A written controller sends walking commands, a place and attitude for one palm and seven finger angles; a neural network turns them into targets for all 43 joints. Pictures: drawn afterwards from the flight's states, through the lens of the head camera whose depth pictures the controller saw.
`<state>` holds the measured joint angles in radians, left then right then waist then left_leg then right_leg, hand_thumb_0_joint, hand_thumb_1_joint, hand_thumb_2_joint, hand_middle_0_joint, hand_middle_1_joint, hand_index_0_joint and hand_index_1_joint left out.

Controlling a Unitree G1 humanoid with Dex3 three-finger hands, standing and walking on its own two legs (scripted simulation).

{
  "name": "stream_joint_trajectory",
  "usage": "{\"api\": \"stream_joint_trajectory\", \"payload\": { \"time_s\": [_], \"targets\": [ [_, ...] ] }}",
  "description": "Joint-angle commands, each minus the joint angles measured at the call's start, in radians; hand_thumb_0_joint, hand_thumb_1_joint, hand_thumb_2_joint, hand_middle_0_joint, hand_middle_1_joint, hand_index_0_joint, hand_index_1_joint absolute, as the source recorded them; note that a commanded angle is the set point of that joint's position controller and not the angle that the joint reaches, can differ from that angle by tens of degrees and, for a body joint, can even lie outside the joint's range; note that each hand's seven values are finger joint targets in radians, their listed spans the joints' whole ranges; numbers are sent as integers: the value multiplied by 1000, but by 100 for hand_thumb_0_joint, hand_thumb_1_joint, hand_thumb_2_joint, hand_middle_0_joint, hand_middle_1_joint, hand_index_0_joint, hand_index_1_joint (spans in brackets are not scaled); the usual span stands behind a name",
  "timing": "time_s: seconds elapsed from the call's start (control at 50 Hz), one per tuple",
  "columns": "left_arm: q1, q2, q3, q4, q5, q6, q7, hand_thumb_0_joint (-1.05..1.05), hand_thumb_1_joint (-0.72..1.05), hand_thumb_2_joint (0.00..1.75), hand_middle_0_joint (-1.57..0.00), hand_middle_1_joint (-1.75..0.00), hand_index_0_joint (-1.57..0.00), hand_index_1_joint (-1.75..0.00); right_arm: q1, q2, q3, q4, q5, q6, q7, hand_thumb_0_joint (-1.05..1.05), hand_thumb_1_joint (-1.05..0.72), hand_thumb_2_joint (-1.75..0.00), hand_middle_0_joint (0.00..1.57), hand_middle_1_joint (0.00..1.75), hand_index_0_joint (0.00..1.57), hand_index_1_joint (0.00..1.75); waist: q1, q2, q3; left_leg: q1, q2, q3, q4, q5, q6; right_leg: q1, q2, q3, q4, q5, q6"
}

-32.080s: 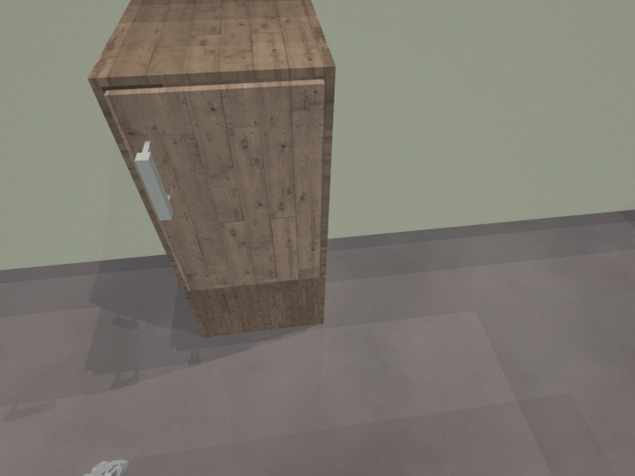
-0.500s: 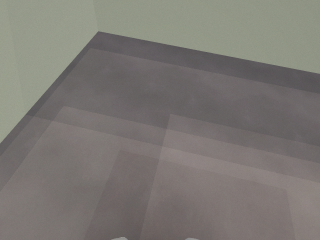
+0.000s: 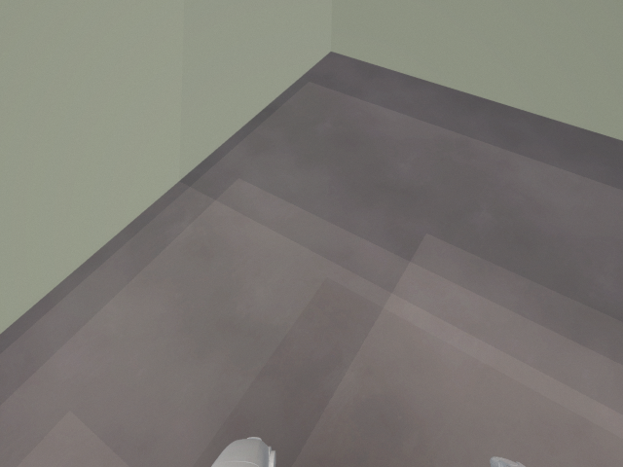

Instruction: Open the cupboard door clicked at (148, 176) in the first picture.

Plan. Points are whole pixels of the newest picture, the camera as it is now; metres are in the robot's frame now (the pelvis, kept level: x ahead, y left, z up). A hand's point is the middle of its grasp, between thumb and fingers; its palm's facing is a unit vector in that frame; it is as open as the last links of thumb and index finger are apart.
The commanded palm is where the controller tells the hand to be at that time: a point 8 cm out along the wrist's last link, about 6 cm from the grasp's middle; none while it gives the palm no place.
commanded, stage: turn to face it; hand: left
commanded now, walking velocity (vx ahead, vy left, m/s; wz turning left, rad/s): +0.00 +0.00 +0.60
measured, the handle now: out of the picture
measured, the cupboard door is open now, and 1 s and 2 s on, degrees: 45 45 45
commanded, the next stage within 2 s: none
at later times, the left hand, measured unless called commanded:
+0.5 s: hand out of the picture +0.06 +0.22 -0.16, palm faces +0.28 -0.91 -0.30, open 7.4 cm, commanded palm none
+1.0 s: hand out of the picture -0.07 +0.19 -0.20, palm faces +0.59 -0.77 -0.22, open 7.4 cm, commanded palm none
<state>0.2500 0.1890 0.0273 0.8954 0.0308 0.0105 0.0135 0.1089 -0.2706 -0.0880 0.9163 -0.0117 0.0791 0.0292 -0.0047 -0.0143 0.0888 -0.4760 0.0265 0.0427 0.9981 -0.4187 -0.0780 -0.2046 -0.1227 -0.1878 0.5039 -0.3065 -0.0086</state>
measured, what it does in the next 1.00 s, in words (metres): steps on the spot, turning left: left foot, then right foot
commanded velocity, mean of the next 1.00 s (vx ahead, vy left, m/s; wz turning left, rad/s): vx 0.00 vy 0.00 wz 0.60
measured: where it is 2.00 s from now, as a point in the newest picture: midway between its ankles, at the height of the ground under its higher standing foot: outside the picture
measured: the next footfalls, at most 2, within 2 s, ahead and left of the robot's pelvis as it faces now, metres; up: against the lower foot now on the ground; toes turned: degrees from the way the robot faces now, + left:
left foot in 0.14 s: +0.03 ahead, +0.13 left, +0.00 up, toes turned +11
right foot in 0.50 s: +0.09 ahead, -0.13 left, +0.00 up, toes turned +15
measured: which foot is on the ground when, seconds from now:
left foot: up 0.00-0.12, down 0.14-0.50, up 0.52-0.88, down 0.90-1.00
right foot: down 0.00-0.14, up 0.16-0.48, down 0.50-0.90, up 0.92-1.00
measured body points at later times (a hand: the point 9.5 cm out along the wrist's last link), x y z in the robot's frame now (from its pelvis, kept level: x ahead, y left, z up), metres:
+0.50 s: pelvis +0.01 -0.02 -0.01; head +0.07 -0.02 +0.43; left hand +0.05 +0.27 -0.14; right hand +0.15 -0.25 -0.16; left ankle -0.01 +0.13 -0.74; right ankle +0.05 -0.14 -0.74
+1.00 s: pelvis +0.01 -0.01 -0.02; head +0.04 +0.04 +0.43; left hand -0.10 +0.23 -0.18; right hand +0.26 -0.16 -0.13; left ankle -0.04 +0.07 -0.74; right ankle +0.05 -0.15 -0.69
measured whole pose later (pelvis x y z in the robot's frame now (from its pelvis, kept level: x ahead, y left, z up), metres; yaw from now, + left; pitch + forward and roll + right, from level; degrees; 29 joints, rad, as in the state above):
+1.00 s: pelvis +0.01 -0.01 -0.02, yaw +36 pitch +1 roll +0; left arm 0.22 0.26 0.07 0.92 0.03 0.07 0.01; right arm 0.12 -0.22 -0.05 0.88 -0.02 0.03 0.02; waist 0.01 -0.07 0.10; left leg -0.33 -0.01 0.05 0.63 -0.31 0.04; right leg -0.41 -0.12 -0.10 1.03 -0.53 0.07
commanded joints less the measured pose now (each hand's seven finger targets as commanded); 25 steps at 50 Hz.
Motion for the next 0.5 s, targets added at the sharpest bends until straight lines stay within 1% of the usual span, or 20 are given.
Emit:
{"api": "stream_joint_trajectory", "payload": {
  "time_s": [0.0,0.04,0.06,0.08,0.1,0.12,0.14,0.16,0.18,0.2,0.22,0.24,0.26,0.3,0.34,0.38,0.42,0.44,0.46,0.48],
  "targets": [
    [73,240,71,-43,3,-25,17,0,90,90,-20,-30,-20,-30,-99,-20,13,-109,5,-36,6,0,-90,-90,20,30,20,30,62,-189,-124,-4,-9,56,-220,-37,12,204,-242,132,-62,654,-105],
    [64,251,81,-43,0,-23,14,0,90,90,-20,-30,-20,-30,-72,-29,14,-108,5,-43,2,0,-90,-90,20,30,20,30,49,-191,-138,62,-16,73,-323,3,26,195,-253,112,-15,680,-94],
    [57,255,81,-43,-4,-22,10,0,90,90,-20,-30,-20,-30,-45,-37,12,-104,4,-46,0,0,-90,-90,20,30,20,30,33,-177,-148,128,-27,81,-391,65,33,162,-243,83,19,654,-70],
    [39,248,84,-46,-10,-21,7,0,90,90,-20,-30,-20,-30,6,-60,7,-90,1,-51,-1,0,-90,-90,20,30,20,30,0,-147,-171,232,-26,72,-494,159,45,113,-228,48,93,607,-38],
    [26,227,78,-57,-16,-19,3,0,90,90,-20,-30,-20,-30,79,-114,-9,-74,-4,-58,-3,0,-90,-90,20,30,20,30,-40,-31,-223,423,43,-8,-577,358,74,-18,-192,9,249,471,14],
    [-7,154,62,-99,-24,-13,-5,0,90,90,-20,-30,-20,-30,162,-243,-42,-62,-12,-64,-12,0,-90,-90,20,30,20,30,-93,290,-251,580,339,-409,-605,730,223,-331,-33,-15,481,-194,97],
    [-80,149,50,-135,-13,2,3,0,90,90,-20,-30,-20,-30,224,-276,-46,-39,-5,-55,-24,0,-90,-90,20,30,20,30,-111,267,-251,562,430,-479,-589,961,331,-421,0,118,606,-379,95],
    [-88,166,55,-147,-11,7,7,0,90,90,-20,-30,-20,-30,197,-266,-39,-48,-11,-53,-29,0,-90,-90,20,30,20,30,-90,170,-218,497,421,-389,-592,785,345,-418,-18,166,656,-332,83],
    [-119,151,58,-124,-7,12,6,0,90,90,-20,-30,-20,-30,157,-218,-31,-57,-11,-61,-40,0,-90,-90,20,30,20,30,-81,229,-186,438,331,-382,-612,755,307,-429,-11,177,663,-259,88],
    [-103,156,60,-102,-8,14,3,0,90,90,-20,-30,-20,-30,95,-190,-22,-69,-11,-61,-47,0,-90,-90,20,30,20,30,-47,259,-161,390,282,-327,-610,709,272,-414,-11,198,670,-195,95],
    [-81,162,62,-87,-8,19,-1,0,90,90,-20,-30,-20,-30,55,-177,-15,-82,-9,-61,-49,0,-90,-90,20,30,20,30,-28,230,-137,346,244,-276,-622,662,246,-390,2,201,673,-145,96],
    [-67,157,63,-80,-9,22,-5,0,90,90,-20,-30,-20,-30,45,-164,-10,-87,-10,-64,-49,0,-90,-90,20,30,20,30,-14,186,-130,333,216,-263,-628,632,234,-371,14,196,651,-119,98],
    [-53,151,62,-75,-11,23,-7,0,90,90,-20,-30,-20,-30,40,-168,-10,-88,-9,-66,-49,0,-90,-90,20,30,20,30,-3,177,-135,332,203,-252,-628,607,229,-354,24,188,611,-109,100],
    [-60,145,58,-77,-12,23,-9,0,90,90,-20,-30,-20,-30,46,-175,-13,-87,-11,-66,-46,0,-90,-90,20,30,20,30,-2,150,-135,316,189,-249,-636,539,226,-313,41,175,519,-106,101],
    [-87,137,55,-90,-15,22,-7,0,90,90,-20,-30,-20,-30,53,-176,-19,-82,-15,-62,-41,0,-90,-90,20,30,20,30,-13,156,-126,276,182,-276,-638,479,228,-252,61,162,405,-118,98],
    [-75,133,53,-96,-18,17,-6,0,90,90,-20,-30,-20,-30,39,-180,-23,-86,-16,-56,-39,0,-90,-90,20,30,20,30,-6,181,-121,228,173,-312,-624,449,225,-170,90,146,279,-118,91],
    [-28,139,55,-86,-21,10,-6,0,90,90,-20,-30,-20,-30,13,-182,-29,-95,-13,-50,-37,0,-90,-90,20,30,20,30,18,189,-128,157,153,-333,-588,408,209,-50,114,134,151,-50,82],
    [18,148,61,-77,-21,3,-4,0,90,90,-20,-30,-20,-30,-6,-175,-29,-103,-8,-49,-36,0,-90,-90,20,30,20,30,46,164,-142,105,122,-321,-542,371,182,46,113,127,27,40,80],
    [66,198,73,-70,-14,-9,3,0,90,90,-20,-30,-20,-30,-5,-131,-25,-111,2,-51,-32,0,-90,-90,20,30,20,30,71,52,-161,-10,58,-279,-439,232,131,193,19,216,-126,77,62],
    [86,304,94,-69,4,-20,13,0,90,90,-20,-30,-20,-30,15,-52,-14,-128,7,-53,-27,0,-90,-90,20,30,20,30,81,-292,-180,-164,-97,-83,-172,-86,41,274,-279,523,-238,121,-36]
  ]
}}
